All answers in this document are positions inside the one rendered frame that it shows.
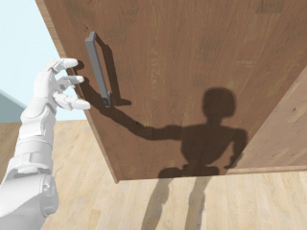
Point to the wardrobe door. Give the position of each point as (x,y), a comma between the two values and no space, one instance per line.
(282,140)
(190,81)

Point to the robot left hand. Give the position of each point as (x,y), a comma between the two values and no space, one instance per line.
(46,85)

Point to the left robot upper arm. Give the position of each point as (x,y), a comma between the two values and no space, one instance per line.
(26,202)

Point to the robot left forearm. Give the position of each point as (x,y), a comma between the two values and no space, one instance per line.
(34,146)

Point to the handle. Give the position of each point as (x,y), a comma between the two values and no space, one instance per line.
(97,68)

